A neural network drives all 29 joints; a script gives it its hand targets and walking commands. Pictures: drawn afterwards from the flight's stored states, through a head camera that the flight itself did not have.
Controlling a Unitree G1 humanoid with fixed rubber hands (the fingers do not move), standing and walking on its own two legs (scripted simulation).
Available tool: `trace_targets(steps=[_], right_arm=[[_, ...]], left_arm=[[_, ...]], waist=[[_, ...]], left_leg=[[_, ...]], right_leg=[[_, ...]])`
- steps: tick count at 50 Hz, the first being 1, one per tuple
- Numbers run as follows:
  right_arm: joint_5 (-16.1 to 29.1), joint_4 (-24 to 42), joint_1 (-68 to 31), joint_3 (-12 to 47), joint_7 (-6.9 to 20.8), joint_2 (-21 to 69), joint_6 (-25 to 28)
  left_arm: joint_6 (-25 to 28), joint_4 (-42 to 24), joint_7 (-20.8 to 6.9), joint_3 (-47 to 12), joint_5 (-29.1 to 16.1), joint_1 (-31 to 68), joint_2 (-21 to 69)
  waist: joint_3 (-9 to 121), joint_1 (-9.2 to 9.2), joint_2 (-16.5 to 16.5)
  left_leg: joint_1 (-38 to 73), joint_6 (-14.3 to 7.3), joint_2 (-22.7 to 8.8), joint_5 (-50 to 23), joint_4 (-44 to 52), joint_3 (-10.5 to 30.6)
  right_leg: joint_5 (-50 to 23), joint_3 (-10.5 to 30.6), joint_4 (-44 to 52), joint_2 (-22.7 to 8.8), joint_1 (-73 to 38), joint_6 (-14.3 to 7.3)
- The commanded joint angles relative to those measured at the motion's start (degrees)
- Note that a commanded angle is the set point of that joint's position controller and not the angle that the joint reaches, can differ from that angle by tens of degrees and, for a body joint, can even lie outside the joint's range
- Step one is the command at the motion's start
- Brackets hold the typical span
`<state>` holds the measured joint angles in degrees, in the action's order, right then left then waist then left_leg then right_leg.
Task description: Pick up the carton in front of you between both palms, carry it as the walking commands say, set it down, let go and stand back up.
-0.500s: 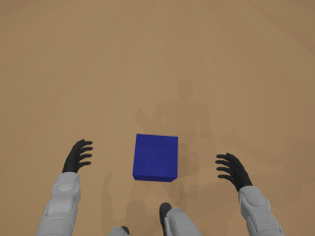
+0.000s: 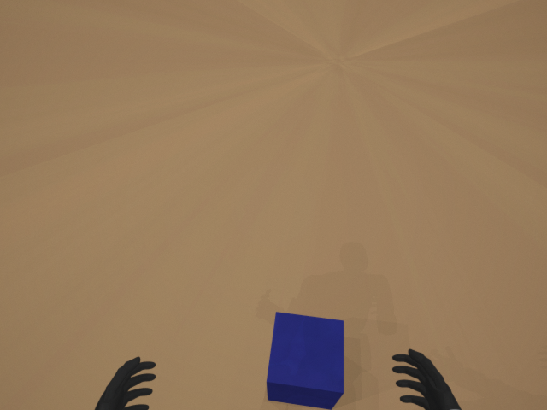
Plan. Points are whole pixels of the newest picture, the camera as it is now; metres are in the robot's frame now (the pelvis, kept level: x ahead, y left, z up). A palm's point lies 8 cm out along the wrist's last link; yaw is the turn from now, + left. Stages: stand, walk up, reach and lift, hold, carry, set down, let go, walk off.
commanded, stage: let go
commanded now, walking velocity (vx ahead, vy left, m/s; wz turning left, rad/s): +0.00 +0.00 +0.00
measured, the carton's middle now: (304, 361) +0.39 -0.10 -0.65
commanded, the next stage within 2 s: stand in 0.32 s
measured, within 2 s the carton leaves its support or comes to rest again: neither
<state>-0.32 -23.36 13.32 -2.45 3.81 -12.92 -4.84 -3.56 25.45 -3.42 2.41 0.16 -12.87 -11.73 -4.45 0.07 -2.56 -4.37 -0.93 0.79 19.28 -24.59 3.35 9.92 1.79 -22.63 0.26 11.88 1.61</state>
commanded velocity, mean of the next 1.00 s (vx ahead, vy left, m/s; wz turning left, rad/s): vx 0.00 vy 0.00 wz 0.00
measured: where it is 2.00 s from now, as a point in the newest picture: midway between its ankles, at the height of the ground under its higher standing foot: outside the picture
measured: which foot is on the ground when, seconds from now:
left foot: down 0.00-1.00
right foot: down 0.00-1.00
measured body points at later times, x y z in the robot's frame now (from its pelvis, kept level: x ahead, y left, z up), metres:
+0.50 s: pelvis +0.02 -0.02 -0.01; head +0.02 -0.03 +0.44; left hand +0.13 +0.24 -0.12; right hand +0.13 -0.29 -0.11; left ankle -0.07 +0.11 -0.74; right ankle +0.02 -0.14 -0.74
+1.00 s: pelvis +0.05 -0.03 -0.03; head +0.05 -0.04 +0.42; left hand +0.17 +0.22 -0.14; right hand +0.05 -0.31 -0.15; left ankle -0.07 +0.11 -0.74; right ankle +0.02 -0.14 -0.74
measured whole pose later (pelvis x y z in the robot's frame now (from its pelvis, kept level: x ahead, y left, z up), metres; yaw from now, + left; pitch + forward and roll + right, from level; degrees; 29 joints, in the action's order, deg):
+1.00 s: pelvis +0.05 -0.03 -0.03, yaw -9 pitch +3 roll +0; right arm -1.1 -40.8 22.6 -0.2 -3.7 -16.5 -1.3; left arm 0.1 44.1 2.0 1.0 1.0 -18.3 -13.7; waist 3.7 -1.4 -1.5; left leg -8.2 1.3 -2.9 30.4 -35.5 -4.8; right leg 22.0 8.3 -42.2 6.0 23.1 -1.1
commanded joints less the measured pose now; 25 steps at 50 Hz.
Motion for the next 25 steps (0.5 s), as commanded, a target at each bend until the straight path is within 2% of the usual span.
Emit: trace_targets(steps=[1,4,5,8,11,16,17,18,19,22,23,25], right_arm=[[-0.5,5.0,-0.3,-2.3,-0.1,-6.0,-0.4],[-0.6,5.4,-1.0,-2.4,0.0,-6.0,-1.2],[-1.8,6.5,-3.2,-2.2,-1.3,-8.0,-3.9],[-1.1,6.3,-1.3,-1.0,-2.2,-6.9,-5.1],[-0.8,6.6,-1.3,-0.5,-2.7,-6.4,-5.4],[-0.2,7.2,-0.9,0.0,-3.3,-5.7,-6.1],[-2.1,-2.6,3.7,-2.1,-4.8,-10.4,0.4],[-3.2,-2.4,6.3,-1.6,-5.5,-9.6,3.1],[-3.6,-3.6,5.2,-1.4,-5.6,-9.6,4.6],[-2.6,-5.1,3.0,-0.6,-5.8,-9.8,7.0],[-2.4,-5.6,2.7,-0.4,-5.8,-9.8,7.4],[-1.9,-6.7,3.4,-0.4,-6.1,-10.1,8.0]], left_arm=[[-0.2,-6.3,-0.4,0.5,-0.5,3.7,-3.9],[-1.0,-6.3,-0.4,0.7,-0.4,3.8,-4.1],[0.4,-2.1,0.8,1.0,-0.9,0.8,-3.8],[0.8,-3.5,1.8,0.7,-0.7,1.4,-4.4],[0.6,-3.4,2.3,0.6,-0.6,1.3,-4.9],[-0.2,-2.7,2.2,0.5,-0.6,1.4,-5.3],[2.5,6.9,4.0,2.1,2.5,-8.4,-10.2],[3.6,6.9,4.9,3.2,3.0,-6.9,-13.0],[4.5,6.7,4.8,2.8,2.6,-3.9,-11.6],[6.9,9.0,3.4,1.3,1.4,-2.7,-7.3],[7.6,9.8,3.1,1.2,1.3,-3.0,-7.2],[8.2,11.6,3.1,1.1,1.3,-4.4,-8.0]], waist=[[2.7,-1.47,0.9],[2.3,-1.16,0.8],[6.1,-1.01,1.9],[6.1,-0.90,-0.1],[5.9,-0.40,-0.7],[5.2,0.04,0.1],[4.6,0.87,-0.1],[0.5,-1.04,0.7],[-2.1,-0.99,0.1],[3.6,-0.72,0.7],[5.6,-0.68,0.6],[8.7,-0.99,2.6]], left_leg=[[-16.7,2.0,-0.8,-12.2,8.5,-1.2],[-17.3,1.9,-0.9,-12.6,8.3,-1.2],[-13.5,2.2,-0.5,-18.6,5.3,-1.3],[-12.4,3.2,-0.3,-23.3,3.2,-1.0],[-12.3,3.1,0.0,-23.8,2.5,-0.9],[-13.1,2.6,0.8,-20.0,2.5,-1.8],[-6.3,4.3,-2.9,12.8,-0.5,-5.1],[-8.3,3.1,-4.5,17.1,1.6,-1.2],[-10.4,1.9,-5.5,18.0,2.1,0.2],[-10.6,0.1,-8.1,13.4,2.4,2.8],[-10.1,0.2,-7.9,10.3,1.4,2.3],[-7.6,1.2,-6.5,1.5,-2.6,-0.2]], right_leg=[[-12.5,-2.5,-2.4,4.2,-19.6,-0.4],[-12.8,-2.6,-2.7,4.2,-20.8,-0.3],[-11.4,-2.9,-4.5,5.5,-19.0,0.0],[-11.9,-2.4,-4.9,5.1,-15.4,-0.7],[-13.6,-2.0,-5.0,4.8,-15.1,-0.9],[-15.3,-1.6,-4.7,4.4,-16.1,-0.9],[1.1,4.8,-1.0,-4.2,2.3,1.4],[12.0,5.3,0.8,-3.0,8.1,1.7],[11.7,4.3,-0.1,-1.9,11.5,2.1],[1.2,3.7,-5.1,0.0,9.6,0.7],[-2.6,4.2,-6.4,-0.1,8.4,0.3],[-11.1,6.1,-8.4,-0.8,7.1,-1.0]])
